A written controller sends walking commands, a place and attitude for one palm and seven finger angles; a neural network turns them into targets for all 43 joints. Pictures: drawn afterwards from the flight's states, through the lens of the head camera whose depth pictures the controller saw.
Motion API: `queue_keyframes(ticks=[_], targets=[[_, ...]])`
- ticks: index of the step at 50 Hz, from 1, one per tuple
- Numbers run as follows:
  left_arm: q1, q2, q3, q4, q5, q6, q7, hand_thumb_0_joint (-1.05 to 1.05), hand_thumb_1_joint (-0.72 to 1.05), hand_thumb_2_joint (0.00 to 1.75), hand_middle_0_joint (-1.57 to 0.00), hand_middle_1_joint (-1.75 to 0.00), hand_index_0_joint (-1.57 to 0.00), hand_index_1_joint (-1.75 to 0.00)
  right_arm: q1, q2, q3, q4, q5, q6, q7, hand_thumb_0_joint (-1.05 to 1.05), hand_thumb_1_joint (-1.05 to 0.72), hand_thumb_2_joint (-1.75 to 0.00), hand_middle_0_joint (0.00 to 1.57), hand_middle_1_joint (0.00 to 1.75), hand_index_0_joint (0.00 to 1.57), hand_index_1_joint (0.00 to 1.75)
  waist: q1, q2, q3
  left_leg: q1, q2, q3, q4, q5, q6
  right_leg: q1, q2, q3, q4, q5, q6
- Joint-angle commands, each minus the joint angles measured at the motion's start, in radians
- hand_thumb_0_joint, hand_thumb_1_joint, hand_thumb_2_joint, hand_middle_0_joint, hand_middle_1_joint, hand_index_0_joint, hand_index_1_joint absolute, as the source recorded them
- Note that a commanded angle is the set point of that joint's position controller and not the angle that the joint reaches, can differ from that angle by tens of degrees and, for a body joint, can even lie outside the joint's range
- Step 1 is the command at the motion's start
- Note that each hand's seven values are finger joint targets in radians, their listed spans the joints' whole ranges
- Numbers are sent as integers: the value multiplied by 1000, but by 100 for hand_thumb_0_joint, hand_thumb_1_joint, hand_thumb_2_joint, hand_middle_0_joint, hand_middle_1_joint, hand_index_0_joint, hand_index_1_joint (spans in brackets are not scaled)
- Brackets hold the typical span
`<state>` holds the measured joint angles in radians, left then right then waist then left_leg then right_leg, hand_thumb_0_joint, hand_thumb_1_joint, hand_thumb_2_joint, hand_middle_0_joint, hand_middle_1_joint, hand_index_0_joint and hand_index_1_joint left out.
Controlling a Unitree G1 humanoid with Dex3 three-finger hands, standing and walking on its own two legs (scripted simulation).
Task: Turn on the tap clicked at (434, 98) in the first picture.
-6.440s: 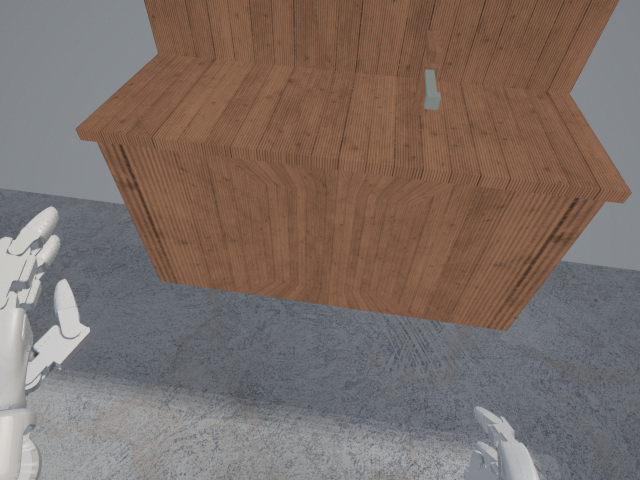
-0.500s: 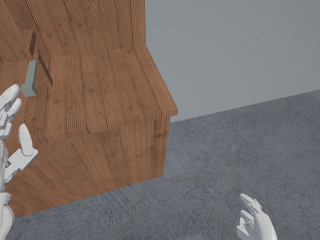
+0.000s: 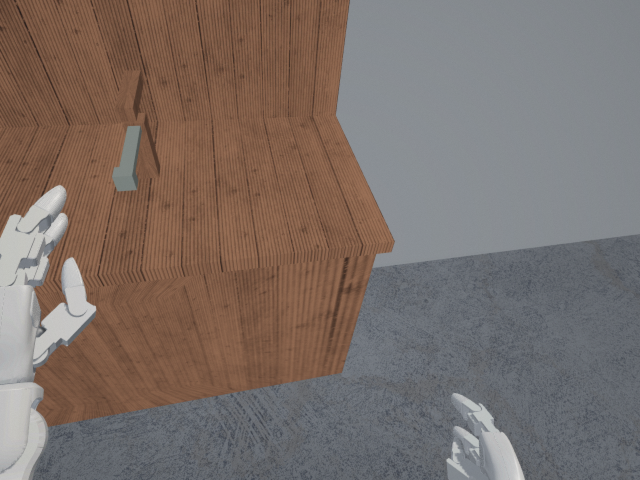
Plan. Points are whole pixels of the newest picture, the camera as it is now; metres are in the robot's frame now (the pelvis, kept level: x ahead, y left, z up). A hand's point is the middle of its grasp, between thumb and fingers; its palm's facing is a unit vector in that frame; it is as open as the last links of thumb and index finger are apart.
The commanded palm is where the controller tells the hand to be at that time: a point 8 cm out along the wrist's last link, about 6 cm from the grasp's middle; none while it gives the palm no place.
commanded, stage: come to a stop and stand still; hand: left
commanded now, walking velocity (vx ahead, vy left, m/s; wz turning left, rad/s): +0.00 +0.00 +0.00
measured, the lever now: (125, 178) +0.49 +0.36 +0.08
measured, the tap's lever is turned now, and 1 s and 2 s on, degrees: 0 0 0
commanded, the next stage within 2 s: look again from close up in 0.58 s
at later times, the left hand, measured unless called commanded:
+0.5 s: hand (116, 286) +0.25 +0.24 +0.15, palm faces +0.38 -0.85 -0.36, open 7.4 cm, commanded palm +0.19 +0.27 +0.17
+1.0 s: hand (120, 294) +0.24 +0.23 +0.15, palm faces +0.39 -0.84 -0.37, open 7.4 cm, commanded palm +0.18 +0.27 +0.17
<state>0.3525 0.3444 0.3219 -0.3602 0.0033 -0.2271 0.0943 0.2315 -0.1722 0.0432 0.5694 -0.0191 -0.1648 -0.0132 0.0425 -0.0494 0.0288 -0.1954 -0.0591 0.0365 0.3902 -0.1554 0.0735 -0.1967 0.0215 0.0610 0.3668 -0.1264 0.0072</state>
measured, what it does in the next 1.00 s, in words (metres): stands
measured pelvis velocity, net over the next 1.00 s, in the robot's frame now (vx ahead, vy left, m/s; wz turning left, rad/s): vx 0.03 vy -0.02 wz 0.03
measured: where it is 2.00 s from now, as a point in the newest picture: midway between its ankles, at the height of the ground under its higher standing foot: outside the picture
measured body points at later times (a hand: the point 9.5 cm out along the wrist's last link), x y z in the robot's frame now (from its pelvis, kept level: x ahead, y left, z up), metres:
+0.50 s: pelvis +0.03 -0.01 +0.00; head +0.04 +0.00 +0.45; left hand +0.22 +0.28 +0.17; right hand +0.22 -0.23 -0.07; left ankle +0.04 +0.07 -0.74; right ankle +0.05 -0.13 -0.74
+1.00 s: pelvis +0.03 -0.02 +0.00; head +0.04 -0.01 +0.45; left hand +0.21 +0.28 +0.17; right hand +0.21 -0.24 -0.07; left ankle +0.04 +0.07 -0.74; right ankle +0.05 -0.13 -0.74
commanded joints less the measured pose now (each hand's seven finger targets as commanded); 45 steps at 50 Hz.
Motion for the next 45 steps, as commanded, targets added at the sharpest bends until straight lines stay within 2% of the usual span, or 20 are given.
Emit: queue_keyframes(ticks=[1,3,4,7,8,10,13,14,16,18,20,24,29,32,33,36,39,42,43,45], targets=[[-116,153,88,-265,-10,-69,14,0,90,90,-20,-30,-20,-30,-101,-145,-56,-160,9,-46,-16,0,-90,-90,20,30,20,30,-9,152,-98,-97,149,-155,-198,-218,-60,126,10,-11,16,-19,-13],[-103,169,106,-259,-13,-67,17,0,90,90,-20,-30,-20,-30,-105,-143,-56,-158,6,-43,-20,0,-90,-90,20,30,20,30,-10,139,-104,-62,134,-130,-166,-142,-68,114,3,-6,-4,20,-15],[-100,151,88,-259,-15,-65,15,0,90,90,-20,-30,-20,-30,-102,-146,-58,-156,7,-41,-19,0,-90,-90,20,30,20,30,-12,120,-110,-45,126,-124,-147,-88,-75,109,0,-7,-8,45,-18],[-79,152,89,-247,-22,-59,15,0,90,90,-20,-30,-20,-30,-100,-147,-62,-151,10,-30,-19,0,-90,-90,20,30,20,30,-11,98,-137,-2,107,-101,-105,28,-85,110,-7,0,-25,99,-20],[-83,164,99,-256,-24,-58,14,0,90,90,-20,-30,-20,-30,-106,-149,-63,-150,8,-30,-21,0,-90,-90,20,30,20,30,-14,124,-139,23,98,-87,-94,73,-95,90,-4,5,-27,114,-23],[-73,152,88,-247,-29,-54,13,0,90,90,-20,-30,-20,-30,-104,-149,-62,-148,12,-21,-21,0,-90,-90,20,30,20,30,-12,127,-149,22,99,-91,-88,111,-99,105,-8,-5,-20,129,-22],[-50,178,115,-250,-37,-48,14,0,90,90,-20,-30,-20,-30,-118,-146,-62,-156,12,-11,-26,0,-90,-90,20,30,20,30,-11,101,-149,41,93,-79,-78,123,-96,90,-8,2,-35,143,-22],[-52,167,103,-255,-39,-47,14,0,90,90,-20,-30,-20,-30,-116,-147,-60,-156,12,-6,-27,0,-90,-90,20,30,20,30,-11,94,-151,31,93,-87,-78,127,-95,105,-13,-5,-34,147,-21],[-44,164,101,-265,-42,-46,13,0,90,90,-20,-30,-20,-30,-114,-147,-64,-158,16,0,-28,0,-90,-90,20,30,20,30,-12,104,-159,39,91,-83,-79,133,-96,110,-9,-4,-29,154,-20],[-27,187,125,-268,-46,-43,16,0,90,90,-20,-30,-20,-30,-121,-146,-63,-161,14,3,-32,0,-90,-90,20,30,20,30,-12,114,-157,49,87,-72,-73,133,-93,96,-12,1,-43,160,-20],[-23,171,113,-266,-49,-41,17,0,90,90,-20,-30,-20,-30,-116,-145,-63,-160,15,8,-33,0,-90,-90,20,30,20,30,-13,100,-168,37,87,-75,-71,128,-89,120,-16,1,-40,168,-20],[-12,176,116,-270,-52,-38,18,0,90,90,-20,-30,-20,-30,-118,-148,-64,-161,16,14,-36,0,-90,-90,20,30,20,30,-15,103,-168,43,84,-73,-68,145,-91,118,-17,-6,-44,182,-19],[-20,174,109,-257,-54,-33,19,0,90,90,-20,-30,-20,-30,-119,-149,-66,-161,19,23,-40,0,-90,-90,20,30,20,30,-18,88,-150,41,78,-72,-77,118,-87,105,-16,-5,-66,158,-16],[-19,166,98,-256,-55,-30,18,0,90,90,-20,-30,-20,-30,-118,-151,-68,-164,22,28,-41,0,-90,-90,20,30,20,30,-18,107,-147,41,76,-70,-85,93,-83,100,-14,-3,-74,136,-13],[-20,181,113,-260,-55,-28,19,0,90,90,-20,-30,-20,-30,-122,-151,-67,-166,20,28,-43,0,-90,-90,20,30,20,30,-18,113,-140,46,74,-66,-86,96,-86,91,-11,-6,-77,134,-13],[-15,167,100,-249,-55,-25,20,0,90,90,-20,-30,-20,-30,-117,-150,-68,-166,21,33,-43,0,-90,-90,20,30,20,30,-18,81,-134,20,74,-76,-94,50,-79,104,-13,-3,-87,101,-12],[-20,176,106,-262,-54,-27,22,0,90,90,-20,-30,-20,-30,-118,-152,-67,-165,20,35,-44,0,-90,-90,20,30,20,30,-19,107,-134,15,74,-75,-97,46,-79,107,-13,-9,-86,96,-12],[-4,179,112,-260,-56,-26,22,0,90,90,-20,-30,-20,-30,-115,-153,-69,-167,22,37,-44,0,-90,-90,20,30,20,30,-17,92,-144,11,74,-80,-100,53,-78,120,-10,-14,-79,103,-11],[3,188,119,-256,-58,-25,22,0,90,90,-20,-30,-20,-30,-123,-152,-68,-168,21,35,-45,0,-90,-90,20,30,20,30,-18,112,-134,21,72,-73,-97,51,-80,97,-11,-9,-88,94,-11],[2,171,105,-257,-58,-24,23,0,90,90,-20,-30,-20,-30,-116,-150,-67,-166,22,36,-44,0,-90,-90,20,30,20,30,-17,89,-139,5,74,-80,-100,38,-78,117,-13,-13,-83,87,-11]])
